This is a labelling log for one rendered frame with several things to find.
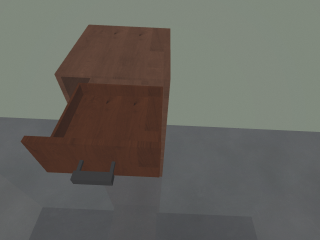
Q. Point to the cabinet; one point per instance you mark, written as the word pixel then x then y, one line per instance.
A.
pixel 120 55

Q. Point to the handle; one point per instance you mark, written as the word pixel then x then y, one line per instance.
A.
pixel 93 177

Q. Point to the drawer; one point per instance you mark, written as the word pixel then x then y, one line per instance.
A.
pixel 101 124

